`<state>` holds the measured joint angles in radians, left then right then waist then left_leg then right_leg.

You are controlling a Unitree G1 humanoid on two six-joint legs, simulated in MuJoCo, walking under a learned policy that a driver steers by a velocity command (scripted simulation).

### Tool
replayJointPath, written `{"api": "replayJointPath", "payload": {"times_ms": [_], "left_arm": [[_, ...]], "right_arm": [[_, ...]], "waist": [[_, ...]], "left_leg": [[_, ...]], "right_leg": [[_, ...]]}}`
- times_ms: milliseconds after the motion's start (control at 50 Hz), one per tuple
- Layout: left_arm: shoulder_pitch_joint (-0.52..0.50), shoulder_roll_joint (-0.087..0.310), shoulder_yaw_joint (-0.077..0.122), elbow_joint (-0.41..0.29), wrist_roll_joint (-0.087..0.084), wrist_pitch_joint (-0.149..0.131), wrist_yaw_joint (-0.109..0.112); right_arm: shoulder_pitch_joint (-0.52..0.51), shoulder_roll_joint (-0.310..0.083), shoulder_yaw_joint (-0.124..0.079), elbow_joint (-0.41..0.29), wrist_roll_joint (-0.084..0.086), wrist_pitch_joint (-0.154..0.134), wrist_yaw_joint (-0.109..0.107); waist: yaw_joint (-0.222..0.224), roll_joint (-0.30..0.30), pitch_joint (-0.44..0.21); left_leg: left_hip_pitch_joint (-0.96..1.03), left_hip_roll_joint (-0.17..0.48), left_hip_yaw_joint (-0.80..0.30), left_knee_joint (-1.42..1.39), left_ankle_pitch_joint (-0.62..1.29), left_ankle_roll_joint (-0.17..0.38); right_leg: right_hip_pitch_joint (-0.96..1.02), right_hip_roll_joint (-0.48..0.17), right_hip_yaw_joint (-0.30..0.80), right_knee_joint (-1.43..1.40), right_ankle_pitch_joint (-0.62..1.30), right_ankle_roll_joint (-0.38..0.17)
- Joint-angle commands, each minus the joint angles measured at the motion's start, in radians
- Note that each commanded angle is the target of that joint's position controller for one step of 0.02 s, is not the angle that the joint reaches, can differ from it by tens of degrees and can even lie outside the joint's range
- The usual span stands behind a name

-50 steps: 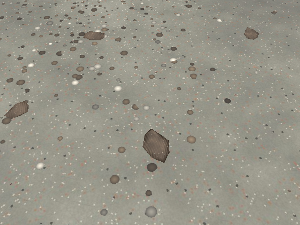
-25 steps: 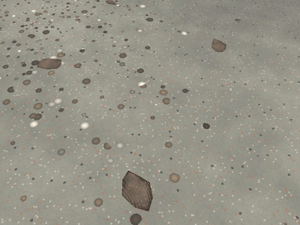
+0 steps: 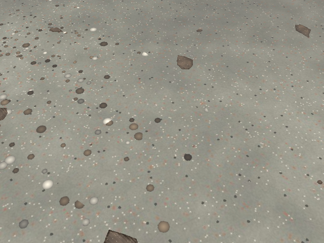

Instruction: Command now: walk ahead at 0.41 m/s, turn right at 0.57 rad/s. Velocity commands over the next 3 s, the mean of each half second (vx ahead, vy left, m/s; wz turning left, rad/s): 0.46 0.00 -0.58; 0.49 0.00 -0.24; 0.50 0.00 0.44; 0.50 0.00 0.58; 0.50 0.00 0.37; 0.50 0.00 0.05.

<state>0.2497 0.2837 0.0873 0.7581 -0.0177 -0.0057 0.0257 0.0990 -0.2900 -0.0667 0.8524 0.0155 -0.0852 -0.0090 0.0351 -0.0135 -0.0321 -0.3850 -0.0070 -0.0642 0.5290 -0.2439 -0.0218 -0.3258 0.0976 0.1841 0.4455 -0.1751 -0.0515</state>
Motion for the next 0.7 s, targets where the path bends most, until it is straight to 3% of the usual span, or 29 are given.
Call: {"api": "replayJointPath", "payload": {"times_ms": [20,40,60,80,100,120,180,280,340,400,420,460,480,500,520,540,560,580,600,620,640,660,700], "left_arm": [[-0.082,0.102,0.018,-0.095,0.000,-0.004,0.001],[-0.079,0.012,-0.005,-0.104,0.000,-0.007,-0.001],[-0.070,0.011,-0.008,-0.156,-0.014,-0.025,-0.008],[-0.086,0.095,0.006,-0.161,-0.013,-0.038,-0.012],[-0.079,0.133,0.019,-0.143,-0.007,-0.038,-0.016],[-0.055,0.126,0.022,-0.122,-0.001,-0.034,-0.019],[-0.078,0.080,0.016,-0.131,0.000,-0.036,-0.032],[-0.161,0.045,0.003,-0.188,-0.007,-0.032,-0.045],[-0.248,0.020,-0.012,-0.227,-0.006,-0.035,-0.068],[-0.301,0.015,-0.017,-0.258,-0.011,-0.035,-0.089],[-0.303,0.022,-0.015,-0.266,-0.012,-0.035,-0.095],[-0.252,0.061,0.004,-0.266,-0.004,-0.031,-0.098],[-0.144,0.100,0.025,-0.243,-0.004,-0.028,-0.095],[0.034,0.152,0.057,-0.195,-0.008,-0.022,-0.083],[0.185,0.228,0.083,-0.158,-0.010,-0.008,-0.056],[0.136,0.328,0.083,-0.172,-0.013,-0.023,-0.055],[0.197,0.231,0.060,-0.175,-0.003,-0.031,-0.055],[0.158,0.182,0.043,-0.150,0.004,-0.043,-0.057],[0.084,0.152,0.030,-0.155,0.000,-0.049,-0.056],[0.012,0.120,0.018,-0.164,0.006,-0.050,-0.055],[-0.028,0.098,0.009,-0.174,0.020,-0.054,-0.053],[-0.045,0.096,0.008,-0.171,0.022,-0.059,-0.051],[-0.040,0.112,0.010,-0.147,0.016,-0.071,-0.047]], "right_arm": [[0.133,-0.119,-0.038,-0.016,0.005,-0.029,-0.005],[0.254,-0.177,-0.051,0.006,-0.012,-0.026,-0.014],[0.264,-0.258,-0.067,0.008,-0.043,-0.017,-0.009],[0.198,-0.224,-0.064,-0.015,-0.038,-0.020,-0.008],[0.158,-0.155,-0.047,-0.033,-0.020,-0.020,-0.012],[0.136,-0.124,-0.036,-0.042,-0.016,-0.016,-0.013],[0.149,-0.109,-0.026,-0.035,-0.031,-0.018,-0.015],[0.209,-0.121,-0.025,-0.018,-0.031,-0.016,-0.012],[0.242,-0.146,-0.029,-0.013,-0.021,-0.009,-0.013],[0.277,-0.170,-0.036,-0.001,-0.005,0.004,-0.009],[0.279,-0.179,-0.039,0.000,0.001,0.010,-0.008],[0.277,-0.215,-0.050,-0.004,0.009,0.021,-0.012],[0.275,-0.230,-0.055,-0.005,0.011,0.027,-0.017],[0.265,-0.221,-0.051,-0.011,0.012,0.027,-0.022],[0.278,-0.170,-0.032,-0.038,-0.017,0.016,-0.020],[0.364,-0.033,0.018,-0.106,-0.040,-0.019,0.001],[0.215,-0.134,-0.005,-0.121,0.002,-0.056,0.011],[0.142,-0.154,-0.011,-0.144,0.032,-0.068,0.014],[0.142,-0.140,-0.005,-0.137,0.018,-0.070,0.006],[0.152,-0.141,-0.011,-0.123,-0.005,-0.063,0.001],[0.184,-0.142,-0.015,-0.116,-0.009,-0.048,0.005],[0.203,-0.129,-0.014,-0.114,-0.011,-0.034,0.007],[0.197,-0.101,-0.008,-0.116,-0.020,-0.014,0.008]], "waist": [[-0.114,-0.085,-0.045],[-0.138,0.069,-0.097],[-0.102,0.250,-0.039],[-0.084,0.235,0.036],[-0.083,0.191,0.067],[-0.070,0.163,0.066],[-0.079,0.141,0.078],[-0.108,0.123,0.090],[-0.139,0.119,0.121],[-0.146,0.107,0.151],[-0.135,0.111,0.149],[-0.080,0.150,0.085],[-0.013,0.159,0.014],[0.085,0.134,-0.081],[0.134,0.005,-0.188],[0.002,-0.242,-0.331],[0.105,-0.119,-0.378],[0.095,-0.099,-0.215],[0.043,-0.011,-0.128],[-0.003,-0.003,-0.070],[-0.041,-0.028,-0.048],[-0.061,-0.038,-0.038],[-0.074,-0.033,-0.006]], "left_leg": [[0.322,0.062,-0.017,-0.143,0.010,0.042],[0.467,0.263,-0.218,-0.214,-0.154,0.096],[0.498,0.425,-0.558,-0.331,-0.412,0.202],[0.445,0.447,-0.590,-0.347,-0.512,0.234],[0.428,0.390,-0.485,-0.347,-0.457,0.203],[0.412,0.340,-0.379,-0.347,-0.352,0.167],[0.344,0.271,-0.150,-0.377,-0.060,0.140],[0.343,0.249,0.049,-0.379,0.184,0.151],[0.351,0.260,0.121,-0.381,0.221,0.148],[0.415,0.290,0.162,-0.357,0.295,0.143],[0.436,0.298,0.181,-0.329,0.390,0.136],[0.464,0.300,0.230,-0.186,0.820,0.118],[0.457,0.293,0.252,-0.036,0.996,0.106],[0.355,0.265,0.277,0.178,0.985,0.078],[0.064,0.225,0.265,0.493,0.538,0.039],[-0.339,0.023,0.128,0.824,-0.353,-0.006],[-0.429,0.037,-0.037,0.898,-0.312,0.008],[-0.483,0.079,-0.015,0.870,-0.215,0.026],[-0.428,0.123,-0.009,0.786,-0.131,0.030],[-0.355,0.151,-0.002,0.712,-0.090,0.020],[-0.283,0.172,-0.008,0.681,-0.063,0.016],[-0.248,0.175,-0.002,0.651,-0.051,0.007],[-0.239,0.171,0.019,0.580,-0.007,-0.019]], "right_leg": [[-0.181,-0.146,0.236,-0.045,-0.421,-0.089],[-0.313,-0.050,0.084,0.263,-0.431,-0.024],[-0.549,0.016,-0.023,0.439,-0.411,-0.019],[-0.637,-0.085,-0.021,0.571,-0.333,-0.010],[-0.649,-0.107,-0.021,0.614,-0.252,0.002],[-0.621,-0.122,-0.036,0.636,-0.192,0.016],[-0.559,-0.151,-0.076,0.674,-0.025,0.046],[-0.520,-0.169,-0.117,0.514,0.138,0.071],[-0.456,-0.172,-0.178,0.353,0.192,0.060],[-0.420,-0.161,-0.227,0.249,0.126,0.024],[-0.387,-0.147,-0.247,0.221,0.087,0.005],[-0.229,-0.077,-0.306,0.195,-0.009,-0.041],[-0.080,-0.034,-0.324,0.170,-0.027,-0.072],[0.185,-0.007,-0.309,0.100,0.059,-0.115],[0.529,-0.160,-0.070,0.110,0.057,-0.174],[0.815,-0.426,0.534,-0.006,-0.128,-0.373],[0.798,-0.432,0.605,-0.124,-0.184,-0.352],[0.674,-0.402,0.434,-0.132,-0.069,-0.301],[0.498,-0.357,0.308,-0.136,0.031,-0.267],[0.349,-0.321,0.211,-0.151,0.137,-0.247],[0.249,-0.295,0.157,-0.180,0.198,-0.241],[0.190,-0.285,0.135,-0.208,0.225,-0.244],[0.112,-0.276,0.068,-0.245,0.294,-0.250]]}}
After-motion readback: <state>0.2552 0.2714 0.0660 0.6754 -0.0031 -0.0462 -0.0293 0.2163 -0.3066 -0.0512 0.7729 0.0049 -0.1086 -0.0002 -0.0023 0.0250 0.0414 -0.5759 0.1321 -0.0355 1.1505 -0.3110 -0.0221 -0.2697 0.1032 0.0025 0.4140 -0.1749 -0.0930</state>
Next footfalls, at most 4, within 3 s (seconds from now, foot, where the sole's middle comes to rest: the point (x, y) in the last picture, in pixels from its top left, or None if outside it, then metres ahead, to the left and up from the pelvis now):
0.04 left None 0.08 0.14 -0.78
0.52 right None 0.33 -0.19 -0.78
1.02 left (203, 195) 0.71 -0.12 -0.78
1.52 right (256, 159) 0.92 -0.39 -0.78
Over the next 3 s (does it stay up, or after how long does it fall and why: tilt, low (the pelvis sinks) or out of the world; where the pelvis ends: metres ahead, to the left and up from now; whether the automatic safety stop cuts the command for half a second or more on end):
stays up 1.57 -0.09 -0.01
